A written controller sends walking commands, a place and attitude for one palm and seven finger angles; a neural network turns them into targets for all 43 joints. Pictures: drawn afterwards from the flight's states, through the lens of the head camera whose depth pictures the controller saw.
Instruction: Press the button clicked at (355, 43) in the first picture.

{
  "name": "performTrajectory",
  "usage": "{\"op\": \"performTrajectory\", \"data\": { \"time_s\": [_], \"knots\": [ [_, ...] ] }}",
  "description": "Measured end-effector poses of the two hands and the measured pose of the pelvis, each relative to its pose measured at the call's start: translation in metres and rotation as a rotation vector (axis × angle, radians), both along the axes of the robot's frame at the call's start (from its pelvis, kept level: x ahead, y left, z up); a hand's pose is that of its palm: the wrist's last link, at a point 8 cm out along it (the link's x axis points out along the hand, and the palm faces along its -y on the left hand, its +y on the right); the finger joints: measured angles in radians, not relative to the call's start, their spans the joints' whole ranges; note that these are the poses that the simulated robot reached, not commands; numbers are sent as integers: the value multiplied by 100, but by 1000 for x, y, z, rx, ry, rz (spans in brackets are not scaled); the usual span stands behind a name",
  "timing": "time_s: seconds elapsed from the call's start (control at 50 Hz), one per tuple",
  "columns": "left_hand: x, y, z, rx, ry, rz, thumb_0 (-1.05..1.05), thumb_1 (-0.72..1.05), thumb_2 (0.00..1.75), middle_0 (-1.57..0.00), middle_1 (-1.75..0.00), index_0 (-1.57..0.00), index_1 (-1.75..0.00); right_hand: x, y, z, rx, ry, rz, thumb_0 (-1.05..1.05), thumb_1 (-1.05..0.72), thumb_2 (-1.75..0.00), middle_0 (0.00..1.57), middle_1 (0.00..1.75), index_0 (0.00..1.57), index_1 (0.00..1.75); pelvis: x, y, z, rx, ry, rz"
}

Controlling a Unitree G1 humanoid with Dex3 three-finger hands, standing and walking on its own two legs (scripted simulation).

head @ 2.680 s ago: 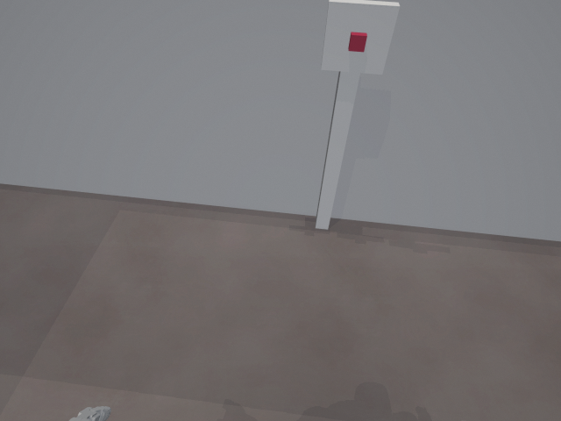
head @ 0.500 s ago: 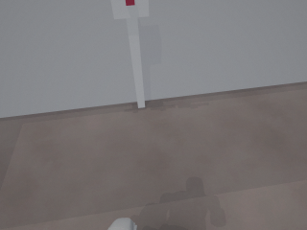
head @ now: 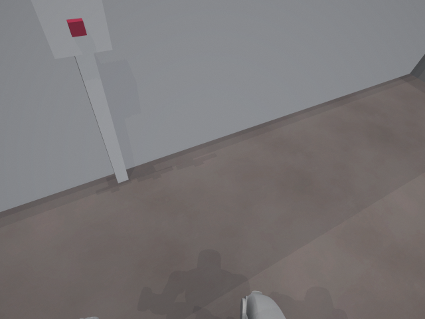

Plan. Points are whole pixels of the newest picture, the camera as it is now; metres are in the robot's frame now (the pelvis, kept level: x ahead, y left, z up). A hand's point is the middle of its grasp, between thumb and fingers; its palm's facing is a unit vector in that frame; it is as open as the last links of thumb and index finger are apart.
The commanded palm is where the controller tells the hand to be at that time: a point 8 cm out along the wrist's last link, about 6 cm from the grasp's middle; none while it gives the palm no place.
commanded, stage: walk to a spot facing it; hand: left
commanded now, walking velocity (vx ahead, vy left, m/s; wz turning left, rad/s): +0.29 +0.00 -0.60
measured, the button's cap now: (76, 27) +0.85 +0.47 +0.09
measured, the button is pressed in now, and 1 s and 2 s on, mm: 0 0 0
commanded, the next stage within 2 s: turn to face it in 0.76 s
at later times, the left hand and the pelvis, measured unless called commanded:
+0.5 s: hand (161, 243) +0.32 +0.14 -0.17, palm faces -0.25 -0.95 -0.20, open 7.2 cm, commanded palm none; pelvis +0.19 -0.04 -0.01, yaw -16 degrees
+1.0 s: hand (201, 183) +0.51 +0.05 -0.17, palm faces -0.55 -0.81 -0.21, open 7.4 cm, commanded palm none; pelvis +0.32 -0.06 -0.01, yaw -33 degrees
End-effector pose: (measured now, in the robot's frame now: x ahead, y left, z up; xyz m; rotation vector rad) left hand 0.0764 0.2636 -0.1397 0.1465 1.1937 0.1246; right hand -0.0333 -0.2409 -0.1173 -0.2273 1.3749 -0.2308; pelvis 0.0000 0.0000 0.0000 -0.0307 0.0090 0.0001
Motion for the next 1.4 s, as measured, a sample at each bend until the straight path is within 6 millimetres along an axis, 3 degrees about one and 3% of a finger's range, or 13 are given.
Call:
{"op": "performTrajectory", "data": {
  "time_s": [0.14, 0.22, 0.28, 0.36, 0.5, 0.58, 0.64, 0.72, 0.82, 1.0, 1.08, 1.22, 1.4],
  "knots": [
    [141, -65, -14, -40, -64, -216, 1, 92, 90, -19, -30, -20, -30, -47, 8, -12, 54, 233, -211, 0, -91, -89, 20, 30, 20, 30, 58, -21, -18, 2, 2, -98],
    [201, -98, -22, -40, -157, -266, 1, 91, 90, -19, -30, -20, -30, -35, -2, -26, 82, 294, -290, 0, -91, -89, 20, 30, 20, 30, 92, -41, -33, 17, -13, -133],
    [214, -107, -17, -32, -135, -273, 1, 91, 90, -19, -30, -20, -30, 15, -18, -29, 67, 202, -291, 1, -91, -89, 20, 30, 20, 30, 111, -46, -26, 9, -27, -158],
    [219, -108, -10, -10, -57, -298, 1, 91, 90, -20, -30, -20, -30, 106, -40, -26, 43, -9, -263, 1, -91, -89, 20, 30, 19, 30, 138, -47, -14, 12, -16, -203],
    [244, -79, -4, 21, 3, -277, 0, 93, 90, -20, -30, -21, -30, 248, -48, -9, 24, -280, -197, 0, -91, -89, 20, 30, 19, 30, 193, -37, -8, 10, 2, -277],
    [264, -58, -14, 21, 33, -252, 1, 92, 90, -20, -30, -21, -30, 308, -43, -2, -9, -364, -170, 0, -91, -89, 20, 30, 19, 30, 230, -25, -13, 2, 0, -319],
    [283, -47, -20, 29, 76, -268, 1, 92, 90, -20, -30, -20, -30, 331, -38, 1, -31, -398, -181, 0, -91, -89, 20, 30, 20, 30, 253, -18, -16, 5, -8, -375],
    [317, -49, -14, 30, 113, -333, 1, 92, 90, -19, -30, -20, -30, 330, -30, 8, -33, -369, -255, 0, -91, -89, 20, 30, 20, 30, 275, -18, -7, 1, -11, -438],
    [367, -75, -5, 20, 105, -417, 1, 92, 90, -19, -30, -20, -30, 299, -26, 4, -33, -267, -394, -1, -92, -89, 21, 30, 20, 30, 296, -23, 1, -3, -6, -509],
    [454, -172, -5, 28, -13, -617, 1, 92, 90, -19, -30, -20, -30, 215, -32, -27, 17, -36, -610, 0, -92, -89, 20, 30, 20, 30, 320, -60, -13, 32, -2, -577],
    [470, -209, 0, 11, -85, -637, 1, 91, 90, -19, -30, -20, -30, 198, -27, -41, 78, 69, -641, 0, -92, -89, 20, 30, 19, 30, 328, -75, -16, 25, -4, -546],
    [466, -214, 3, -24, -89, -552, 1, 91, 90, -20, -30, -21, -30, 237, -28, -36, 125, 51, -571, 0, -91, -89, 20, 30, 19, 30, 337, -78, -9, 30, -20, -463],
    [448, -142, -32, -15, -4, -373, 1, 91, 90, -20, -30, -21, -30, 321, -43, -33, 41, -99, -397, 0, -91, -89, 20, 30, 19, 30, 350, -56, -26, 8, 1, -365]
  ]
}}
